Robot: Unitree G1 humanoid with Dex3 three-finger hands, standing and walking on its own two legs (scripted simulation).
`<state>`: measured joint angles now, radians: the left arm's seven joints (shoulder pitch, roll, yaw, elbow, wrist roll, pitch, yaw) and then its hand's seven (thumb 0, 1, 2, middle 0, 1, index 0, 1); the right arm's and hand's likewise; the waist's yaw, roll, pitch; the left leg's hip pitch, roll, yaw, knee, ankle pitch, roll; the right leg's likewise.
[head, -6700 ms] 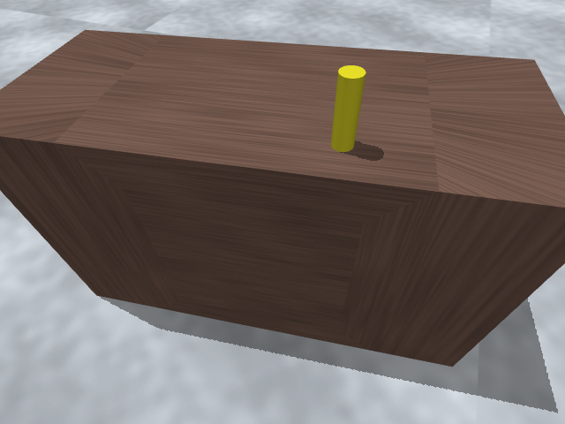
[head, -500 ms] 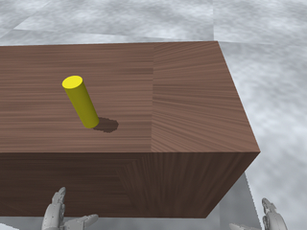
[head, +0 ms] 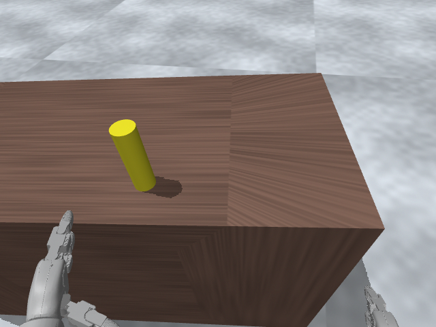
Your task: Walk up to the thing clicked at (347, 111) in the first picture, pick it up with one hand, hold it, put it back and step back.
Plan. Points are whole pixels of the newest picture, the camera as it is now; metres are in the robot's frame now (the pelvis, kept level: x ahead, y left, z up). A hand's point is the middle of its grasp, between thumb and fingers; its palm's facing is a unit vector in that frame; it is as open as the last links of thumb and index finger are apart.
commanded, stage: rise first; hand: left
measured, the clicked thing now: (135, 158) +0.41 +0.22 +0.10
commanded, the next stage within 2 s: go down in 1.12 s
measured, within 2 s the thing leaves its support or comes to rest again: neither
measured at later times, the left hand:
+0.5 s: hand (62, 268) +0.17 +0.23 +0.14, palm faces +0.33 -0.83 -0.44, open 17.5 cm
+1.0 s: hand (42, 253) +0.17 +0.24 +0.19, palm faces +0.38 -0.80 -0.46, open 17.6 cm
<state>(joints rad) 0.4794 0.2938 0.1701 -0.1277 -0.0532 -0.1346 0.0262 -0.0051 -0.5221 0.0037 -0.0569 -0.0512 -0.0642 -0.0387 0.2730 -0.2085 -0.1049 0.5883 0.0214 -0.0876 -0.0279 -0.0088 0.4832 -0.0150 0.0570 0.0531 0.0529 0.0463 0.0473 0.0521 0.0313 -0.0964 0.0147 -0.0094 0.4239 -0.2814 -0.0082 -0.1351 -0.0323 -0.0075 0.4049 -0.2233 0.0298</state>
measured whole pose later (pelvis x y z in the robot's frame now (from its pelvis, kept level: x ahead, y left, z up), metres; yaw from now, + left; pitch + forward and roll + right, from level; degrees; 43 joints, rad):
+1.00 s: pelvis -0.02 -0.01 +0.00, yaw +1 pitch -4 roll +0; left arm 0.43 0.37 0.37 -0.37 -0.06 -0.33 0.01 -0.01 -0.59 0.05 -0.06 -0.06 -0.06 -0.07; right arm 0.25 -0.22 -0.17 0.63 0.03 -0.15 -0.02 -0.01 0.49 -0.05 0.06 0.06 0.05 0.05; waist 0.07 0.06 0.05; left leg -0.09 0.01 -0.03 0.42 -0.25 -0.02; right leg -0.13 -0.04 -0.03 0.42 -0.21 0.02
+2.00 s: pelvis -0.01 +0.00 +0.00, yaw +1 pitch +0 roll +0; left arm -0.19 0.58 0.61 0.32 -0.25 -0.07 -0.43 -0.01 -0.45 0.09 -0.04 -0.02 -0.03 -0.03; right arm 0.23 -0.23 -0.06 0.71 0.03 -0.16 -0.11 -0.01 0.51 -0.05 0.06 0.05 0.05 0.05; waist 0.03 0.03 -0.04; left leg -0.21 0.01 -0.03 0.49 -0.28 -0.01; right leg -0.24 -0.04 -0.03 0.47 -0.23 0.03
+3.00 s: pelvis -0.01 +0.00 +0.00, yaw +2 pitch +4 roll -1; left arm -0.47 0.79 0.67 0.75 -0.22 0.09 -0.60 -0.01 -0.61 0.06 -0.05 -0.02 -0.04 -0.03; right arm 0.22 -0.23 0.02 0.75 0.01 -0.23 -0.20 -0.01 0.51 -0.06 0.06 0.05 0.05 0.05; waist 0.01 0.02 -0.09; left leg -0.29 0.01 -0.04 0.49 -0.28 -0.01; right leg -0.30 -0.04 -0.04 0.45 -0.22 0.02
